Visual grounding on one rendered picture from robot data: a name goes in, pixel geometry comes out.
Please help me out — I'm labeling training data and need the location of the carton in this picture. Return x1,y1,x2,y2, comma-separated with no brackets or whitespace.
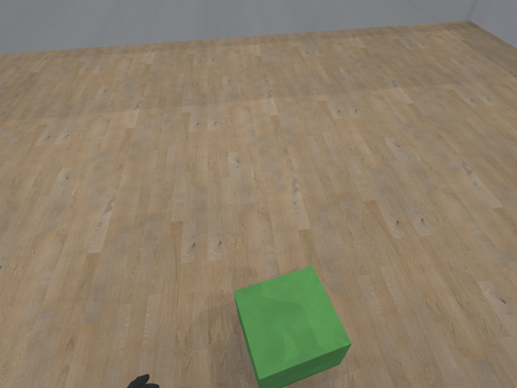
233,266,351,388

